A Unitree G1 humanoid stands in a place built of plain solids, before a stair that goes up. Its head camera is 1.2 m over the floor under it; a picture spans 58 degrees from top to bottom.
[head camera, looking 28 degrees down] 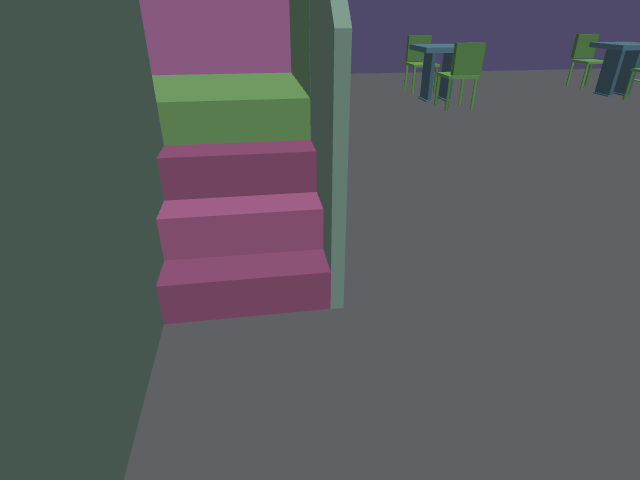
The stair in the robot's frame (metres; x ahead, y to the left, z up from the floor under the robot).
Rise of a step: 0.21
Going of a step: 0.21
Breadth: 0.73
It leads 9 degrees to the left of straight ahead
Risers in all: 4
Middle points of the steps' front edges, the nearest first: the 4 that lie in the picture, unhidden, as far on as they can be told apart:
1.53 0.31 0.20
1.74 0.35 0.40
1.95 0.38 0.61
2.16 0.41 0.82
